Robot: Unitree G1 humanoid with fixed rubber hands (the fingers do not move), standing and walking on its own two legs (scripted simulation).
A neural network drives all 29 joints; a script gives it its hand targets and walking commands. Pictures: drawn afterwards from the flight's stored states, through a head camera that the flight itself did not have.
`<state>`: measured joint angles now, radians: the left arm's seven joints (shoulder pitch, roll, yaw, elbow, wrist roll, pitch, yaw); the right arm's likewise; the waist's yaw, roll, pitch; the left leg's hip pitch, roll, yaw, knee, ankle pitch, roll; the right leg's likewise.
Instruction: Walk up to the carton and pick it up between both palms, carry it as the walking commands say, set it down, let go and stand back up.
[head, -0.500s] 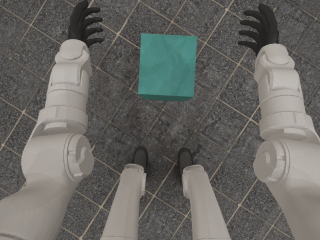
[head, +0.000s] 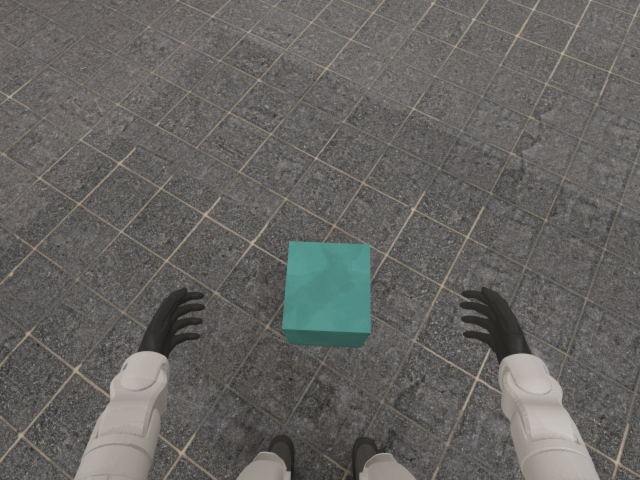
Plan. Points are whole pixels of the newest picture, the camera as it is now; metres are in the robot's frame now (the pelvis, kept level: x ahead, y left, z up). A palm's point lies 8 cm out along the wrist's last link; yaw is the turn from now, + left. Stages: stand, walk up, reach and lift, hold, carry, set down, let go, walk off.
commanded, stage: let go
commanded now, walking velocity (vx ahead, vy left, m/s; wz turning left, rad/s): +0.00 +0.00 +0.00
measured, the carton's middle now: (327, 297) +0.50 +0.00 -0.63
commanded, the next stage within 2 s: stand in 0.70 s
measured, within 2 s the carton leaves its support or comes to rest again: neither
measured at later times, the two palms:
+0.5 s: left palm (111, 444) +0.17 +0.24 -0.05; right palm (534, 435) +0.19 -0.22 -0.04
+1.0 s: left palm (68, 444) +0.17 +0.29 -0.06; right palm (599, 452) +0.17 -0.29 -0.05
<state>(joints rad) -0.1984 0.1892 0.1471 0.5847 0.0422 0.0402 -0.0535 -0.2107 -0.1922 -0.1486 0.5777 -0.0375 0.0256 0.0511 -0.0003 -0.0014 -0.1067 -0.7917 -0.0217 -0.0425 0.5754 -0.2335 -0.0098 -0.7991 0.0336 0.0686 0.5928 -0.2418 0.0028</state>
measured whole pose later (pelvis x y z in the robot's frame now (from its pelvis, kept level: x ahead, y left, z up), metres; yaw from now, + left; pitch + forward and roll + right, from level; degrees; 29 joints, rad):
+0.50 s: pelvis +0.02 +0.01 +0.02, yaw +1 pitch -4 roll +0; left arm 0.22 0.21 0.04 0.43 0.02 0.14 -0.08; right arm 0.20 -0.20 -0.04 0.39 -0.02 0.14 0.09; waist -0.01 0.01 0.11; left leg -0.09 -0.03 -0.06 0.45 -0.28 0.01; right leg -0.09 0.02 0.06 0.44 -0.28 0.00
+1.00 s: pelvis +0.04 +0.00 +0.02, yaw +1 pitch +1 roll +0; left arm 0.20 0.33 0.06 0.68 0.04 0.03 0.01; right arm 0.22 -0.35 -0.06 0.69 -0.05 0.02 -0.01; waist 0.00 -0.01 -0.05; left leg -0.18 -0.02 -0.07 0.48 -0.31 0.00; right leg -0.16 0.03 0.05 0.47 -0.31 0.00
